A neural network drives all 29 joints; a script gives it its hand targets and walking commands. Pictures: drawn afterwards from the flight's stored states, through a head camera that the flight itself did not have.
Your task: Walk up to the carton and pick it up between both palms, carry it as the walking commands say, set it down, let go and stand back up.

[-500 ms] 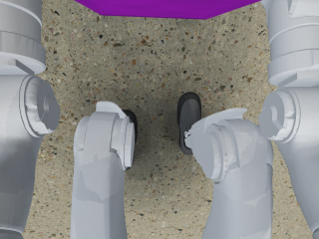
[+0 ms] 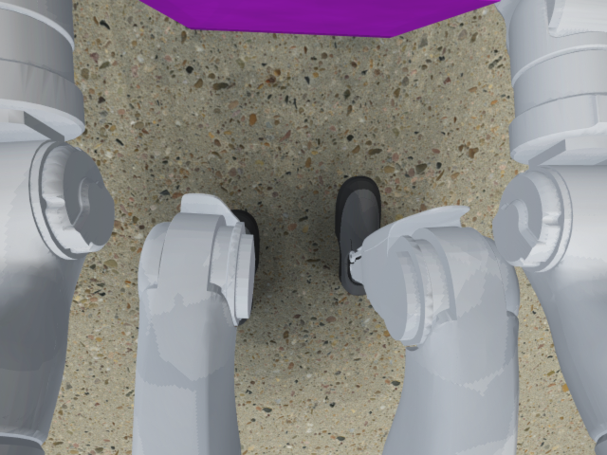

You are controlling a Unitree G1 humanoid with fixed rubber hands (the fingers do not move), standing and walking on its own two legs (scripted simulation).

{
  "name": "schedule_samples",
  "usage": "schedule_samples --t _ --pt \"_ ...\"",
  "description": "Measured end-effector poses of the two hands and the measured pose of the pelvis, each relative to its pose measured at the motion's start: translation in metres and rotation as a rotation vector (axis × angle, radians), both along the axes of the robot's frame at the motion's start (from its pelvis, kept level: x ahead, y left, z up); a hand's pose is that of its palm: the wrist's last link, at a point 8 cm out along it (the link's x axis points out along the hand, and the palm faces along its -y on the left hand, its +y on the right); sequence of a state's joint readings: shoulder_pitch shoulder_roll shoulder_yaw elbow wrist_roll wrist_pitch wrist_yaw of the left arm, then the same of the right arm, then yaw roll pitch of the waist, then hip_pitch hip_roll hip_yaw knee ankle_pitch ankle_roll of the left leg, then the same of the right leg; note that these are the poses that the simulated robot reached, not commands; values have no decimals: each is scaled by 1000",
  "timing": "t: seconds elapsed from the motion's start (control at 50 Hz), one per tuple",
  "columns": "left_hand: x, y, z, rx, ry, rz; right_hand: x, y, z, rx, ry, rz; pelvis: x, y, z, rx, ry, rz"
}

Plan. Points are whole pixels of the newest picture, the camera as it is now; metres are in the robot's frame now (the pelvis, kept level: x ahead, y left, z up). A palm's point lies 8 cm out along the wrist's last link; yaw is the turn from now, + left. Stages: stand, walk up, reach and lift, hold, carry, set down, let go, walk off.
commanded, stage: set down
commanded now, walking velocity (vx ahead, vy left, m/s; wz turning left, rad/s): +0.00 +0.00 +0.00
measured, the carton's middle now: out of the picture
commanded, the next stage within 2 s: none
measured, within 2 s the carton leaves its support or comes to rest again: neither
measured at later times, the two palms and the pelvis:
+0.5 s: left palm out of the picture +0.58 +0.19 -0.19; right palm out of the picture +0.56 -0.18 -0.19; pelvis +0.01 +0.00 +0.00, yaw +0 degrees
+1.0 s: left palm out of the picture +0.58 +0.23 -0.17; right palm out of the picture +0.57 -0.19 -0.17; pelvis +0.01 +0.00 +0.00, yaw +0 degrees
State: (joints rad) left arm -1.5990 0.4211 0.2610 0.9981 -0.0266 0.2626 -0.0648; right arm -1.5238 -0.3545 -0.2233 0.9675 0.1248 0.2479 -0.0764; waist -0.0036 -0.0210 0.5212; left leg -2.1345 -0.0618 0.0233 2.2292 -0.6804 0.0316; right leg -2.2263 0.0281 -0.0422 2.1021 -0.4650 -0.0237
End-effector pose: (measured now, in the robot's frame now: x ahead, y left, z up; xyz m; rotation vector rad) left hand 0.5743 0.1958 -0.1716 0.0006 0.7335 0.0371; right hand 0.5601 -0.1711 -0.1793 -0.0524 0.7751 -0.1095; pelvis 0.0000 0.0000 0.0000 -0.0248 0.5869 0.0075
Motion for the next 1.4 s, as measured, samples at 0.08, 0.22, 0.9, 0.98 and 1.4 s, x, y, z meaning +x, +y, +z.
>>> schedule_samples --t 0.08,0.22,0.9,0.98,1.4 --pt "0 0 0 4 -1 -4 0 0 0 3 -2 -1 0 0 0 0 0 0" --pt "0 0 0 7 -5 -6 0 -1 -1 4 -10 -1 0 0 0 0 -1 0" --pt "7 30 -3 120 -21 57 5 -15 -7 -67 -37 -59 7 0 -2 0 8 5" --pt "8 32 -2 112 -11 65 9 -20 1 -75 -54 -67 7 0 -2 0 4 6" --pt "21 28 118 124 -16 60 22 -29 127 -38 -124 -96 5 -1 70 -2 -54 15"
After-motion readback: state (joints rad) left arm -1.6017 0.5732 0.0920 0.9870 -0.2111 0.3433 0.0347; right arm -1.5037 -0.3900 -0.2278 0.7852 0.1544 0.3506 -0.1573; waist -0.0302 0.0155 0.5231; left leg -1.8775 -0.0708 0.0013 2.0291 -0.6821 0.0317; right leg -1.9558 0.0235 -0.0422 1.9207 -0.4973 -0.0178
